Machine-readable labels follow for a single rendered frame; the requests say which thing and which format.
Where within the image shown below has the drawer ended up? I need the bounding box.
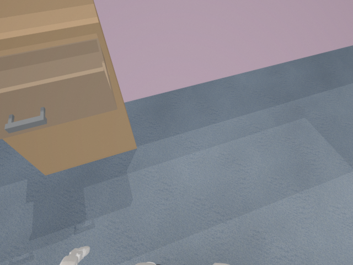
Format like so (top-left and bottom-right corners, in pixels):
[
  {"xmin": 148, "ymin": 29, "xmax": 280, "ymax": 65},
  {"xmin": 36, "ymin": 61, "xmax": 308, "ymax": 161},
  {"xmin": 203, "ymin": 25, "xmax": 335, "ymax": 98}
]
[{"xmin": 0, "ymin": 38, "xmax": 117, "ymax": 139}]

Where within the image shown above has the cabinet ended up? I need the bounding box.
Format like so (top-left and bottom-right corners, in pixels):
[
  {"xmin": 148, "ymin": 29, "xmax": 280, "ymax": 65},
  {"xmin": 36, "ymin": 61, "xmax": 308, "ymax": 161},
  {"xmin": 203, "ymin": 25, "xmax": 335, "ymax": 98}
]
[{"xmin": 0, "ymin": 0, "xmax": 137, "ymax": 175}]

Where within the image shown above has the left robot hand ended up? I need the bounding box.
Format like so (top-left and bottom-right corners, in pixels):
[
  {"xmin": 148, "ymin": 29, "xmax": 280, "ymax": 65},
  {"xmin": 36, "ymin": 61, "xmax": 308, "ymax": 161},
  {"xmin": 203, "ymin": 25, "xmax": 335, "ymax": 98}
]
[{"xmin": 60, "ymin": 246, "xmax": 90, "ymax": 265}]

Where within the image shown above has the handle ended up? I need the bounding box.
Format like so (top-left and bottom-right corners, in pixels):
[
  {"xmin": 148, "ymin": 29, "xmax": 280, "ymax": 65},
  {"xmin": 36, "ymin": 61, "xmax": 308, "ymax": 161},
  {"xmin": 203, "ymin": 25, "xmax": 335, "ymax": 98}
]
[{"xmin": 4, "ymin": 107, "xmax": 47, "ymax": 133}]

